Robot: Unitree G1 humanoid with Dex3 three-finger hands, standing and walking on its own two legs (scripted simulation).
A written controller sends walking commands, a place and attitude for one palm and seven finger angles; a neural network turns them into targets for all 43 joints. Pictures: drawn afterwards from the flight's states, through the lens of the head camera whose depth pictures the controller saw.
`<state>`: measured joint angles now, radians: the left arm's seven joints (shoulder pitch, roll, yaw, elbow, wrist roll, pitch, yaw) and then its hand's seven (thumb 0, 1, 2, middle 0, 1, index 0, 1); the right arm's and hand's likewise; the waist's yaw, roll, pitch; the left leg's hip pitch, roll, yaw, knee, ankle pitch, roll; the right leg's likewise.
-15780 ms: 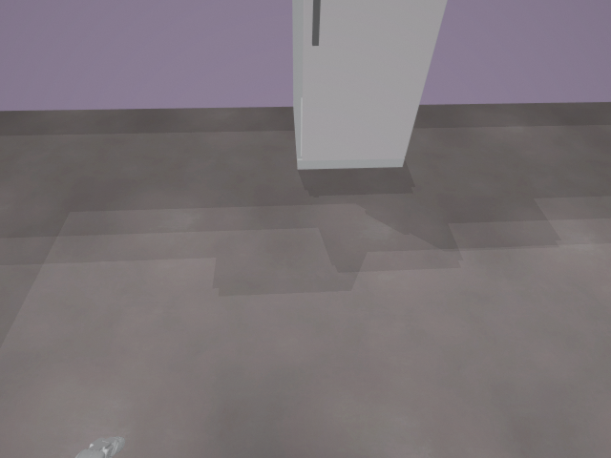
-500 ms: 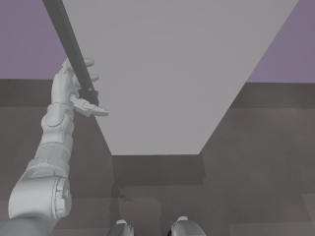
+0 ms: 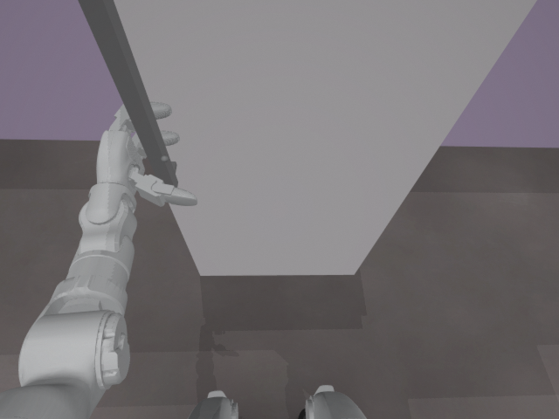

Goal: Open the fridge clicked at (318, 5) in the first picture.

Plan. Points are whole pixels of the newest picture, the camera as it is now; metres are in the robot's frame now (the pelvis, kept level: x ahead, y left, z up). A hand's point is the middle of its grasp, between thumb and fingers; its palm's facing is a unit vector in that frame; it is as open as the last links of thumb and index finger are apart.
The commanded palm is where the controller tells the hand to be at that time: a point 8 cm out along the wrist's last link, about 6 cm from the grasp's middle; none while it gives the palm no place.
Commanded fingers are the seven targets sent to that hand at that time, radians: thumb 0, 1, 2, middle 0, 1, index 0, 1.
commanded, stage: slide the fingers in behind the handle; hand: left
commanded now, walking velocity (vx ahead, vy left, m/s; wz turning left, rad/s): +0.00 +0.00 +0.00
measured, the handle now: (137, 85) +0.52 +0.18 +0.16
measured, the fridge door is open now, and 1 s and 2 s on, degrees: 0 0 0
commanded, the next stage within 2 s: grip the handle and tug to test in 0.14 s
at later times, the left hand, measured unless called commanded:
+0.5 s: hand (166, 157) +0.47 +0.15 +0.07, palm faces +0.00 -1.00 -0.02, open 12.5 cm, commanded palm +0.43 +0.20 +0.08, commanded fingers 0.00 0.15 0.58 -0.37 -1.29 -0.37 -1.29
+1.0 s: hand (163, 158) +0.46 +0.16 +0.08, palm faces +0.01 -1.00 -0.01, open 6.0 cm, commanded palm +0.43 +0.20 +0.08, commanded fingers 0.00 0.90 0.90 -0.45 -1.40 -0.45 -1.40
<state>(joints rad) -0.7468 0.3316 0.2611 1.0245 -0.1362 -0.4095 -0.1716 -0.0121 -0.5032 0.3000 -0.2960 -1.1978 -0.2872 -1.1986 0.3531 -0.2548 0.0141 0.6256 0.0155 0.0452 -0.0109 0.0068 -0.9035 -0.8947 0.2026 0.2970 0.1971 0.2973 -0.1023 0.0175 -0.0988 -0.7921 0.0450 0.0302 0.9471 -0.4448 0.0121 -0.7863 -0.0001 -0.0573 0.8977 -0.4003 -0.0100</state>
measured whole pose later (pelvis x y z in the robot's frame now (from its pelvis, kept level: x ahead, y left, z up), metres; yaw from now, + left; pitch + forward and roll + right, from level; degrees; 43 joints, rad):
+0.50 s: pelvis +0.00 +0.00 +0.00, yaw +0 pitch +17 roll -2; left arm -0.73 0.32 0.26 0.99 -0.13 -0.40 -0.14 -0.01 -0.25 0.41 -0.32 -1.23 -0.29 -1.23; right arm 0.36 -0.25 0.01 0.63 0.01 0.05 0.00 0.01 -0.90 -0.89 0.20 0.30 0.20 0.30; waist -0.10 0.03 -0.10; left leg -0.80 0.05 0.03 0.95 -0.45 0.01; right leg -0.79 0.00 -0.05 0.90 -0.40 -0.01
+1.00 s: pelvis +0.01 +0.00 +0.00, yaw +0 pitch +16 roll -2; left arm -0.65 0.31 0.24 0.91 -0.15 -0.38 -0.15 0.01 0.71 0.80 -0.34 -1.34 -0.32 -1.35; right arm 0.34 -0.25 0.00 0.62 0.02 0.05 0.00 0.01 -0.90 -0.89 0.20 0.30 0.20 0.30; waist -0.09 0.02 -0.11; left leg -0.75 0.05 0.03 0.92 -0.46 0.01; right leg -0.74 0.01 -0.05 0.87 -0.41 -0.01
